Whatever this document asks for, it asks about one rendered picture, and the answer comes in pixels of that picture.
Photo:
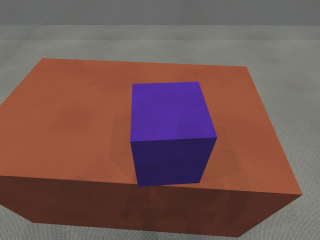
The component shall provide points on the carton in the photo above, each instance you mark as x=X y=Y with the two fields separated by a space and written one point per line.
x=172 y=134

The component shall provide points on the pedestal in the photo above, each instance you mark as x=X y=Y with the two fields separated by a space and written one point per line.
x=66 y=156

